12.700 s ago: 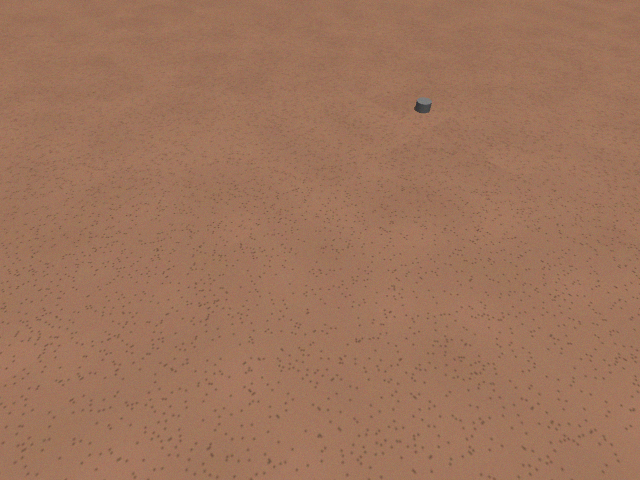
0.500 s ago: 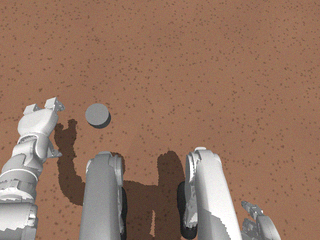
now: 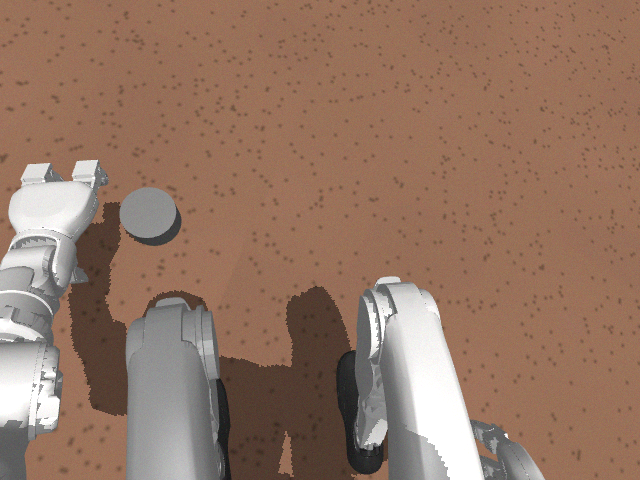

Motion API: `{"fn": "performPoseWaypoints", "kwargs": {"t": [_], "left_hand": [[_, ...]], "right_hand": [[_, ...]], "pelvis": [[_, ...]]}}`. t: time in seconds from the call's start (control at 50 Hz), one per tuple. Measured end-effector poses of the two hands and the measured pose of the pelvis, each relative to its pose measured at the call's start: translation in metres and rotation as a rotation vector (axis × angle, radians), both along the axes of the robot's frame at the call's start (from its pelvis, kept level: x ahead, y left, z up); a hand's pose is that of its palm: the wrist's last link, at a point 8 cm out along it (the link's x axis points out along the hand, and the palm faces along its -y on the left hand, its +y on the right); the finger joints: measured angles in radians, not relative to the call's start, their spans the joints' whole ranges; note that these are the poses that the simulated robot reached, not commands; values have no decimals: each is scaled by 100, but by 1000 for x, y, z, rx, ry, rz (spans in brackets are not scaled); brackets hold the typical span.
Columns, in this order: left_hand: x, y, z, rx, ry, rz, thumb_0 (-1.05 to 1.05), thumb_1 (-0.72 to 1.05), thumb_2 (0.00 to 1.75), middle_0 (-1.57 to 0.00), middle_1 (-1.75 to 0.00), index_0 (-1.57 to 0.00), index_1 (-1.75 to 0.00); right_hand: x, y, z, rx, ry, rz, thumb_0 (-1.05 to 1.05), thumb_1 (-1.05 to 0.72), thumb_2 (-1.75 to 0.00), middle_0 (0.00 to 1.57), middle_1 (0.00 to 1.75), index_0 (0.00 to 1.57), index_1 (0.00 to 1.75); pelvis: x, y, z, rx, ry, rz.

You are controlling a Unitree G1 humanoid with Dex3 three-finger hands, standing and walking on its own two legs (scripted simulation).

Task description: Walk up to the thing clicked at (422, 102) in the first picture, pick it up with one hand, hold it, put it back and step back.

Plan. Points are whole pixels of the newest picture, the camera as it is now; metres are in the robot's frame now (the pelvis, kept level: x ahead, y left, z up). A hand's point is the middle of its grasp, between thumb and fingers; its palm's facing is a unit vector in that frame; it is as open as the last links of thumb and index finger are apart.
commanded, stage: rise first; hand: left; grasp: from above
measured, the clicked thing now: (152, 217) +0.50 +0.23 -0.32
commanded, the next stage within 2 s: none
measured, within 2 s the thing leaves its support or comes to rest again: neither
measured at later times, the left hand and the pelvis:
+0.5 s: hand (90, 225) +0.45 +0.28 -0.19, palm faces -0.46 -0.06 -0.89, open 14.2 cm; pelvis +0.01 +0.00 -0.02, yaw -1 degrees
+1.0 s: hand (101, 222) +0.45 +0.27 -0.21, palm faces -0.45 -0.06 -0.89, open 14.2 cm; pelvis +0.01 +0.00 -0.03, yaw -2 degrees
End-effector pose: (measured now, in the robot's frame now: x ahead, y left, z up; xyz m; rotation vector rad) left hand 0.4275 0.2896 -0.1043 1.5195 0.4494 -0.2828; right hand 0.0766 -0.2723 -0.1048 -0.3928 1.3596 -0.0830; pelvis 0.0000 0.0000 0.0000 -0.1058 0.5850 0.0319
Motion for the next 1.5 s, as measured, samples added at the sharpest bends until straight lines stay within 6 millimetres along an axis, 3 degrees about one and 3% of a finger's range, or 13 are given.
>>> {"fn": "performPoseWaypoints", "kwargs": {"t": [0.28, 0.54, 1.3, 1.5], "left_hand": [[21, -8, -20, -10, 4, 16, 0, -54, 102, -8, -101, -8, -101], [26, -7, -34, -8, 9, 16, 0, -54, 102, -8, -102, -8, -102], [38, -16, -55, -15, -7, 3, 0, -57, 105, -9, -101, -7, -103], [45, -16, -48, -3, -28, 18, 0, -57, 105, -9, -101, -7, -103]], "right_hand": [[-12, -2, -13, 15, 65, 7, 0, -91, -90, 20, 30, 21, 29], [-19, -9, -12, -8, 98, 3, 0, -91, -90, 20, 29, 21, 29], [-36, -4, -16, -8, 107, 30, 0, -91, -90, 20, 30, 21, 29], [-38, -3, -16, 6, 104, 22, 0, -91, -90, 20, 30, 21, 29]], "pelvis": [[7, -4, -13, 2, 11, -11], [10, -3, -19, -2, 16, -14], [7, -2, -35, -22, -13, -25], [8, -2, -34, -22, -9, -27]]}}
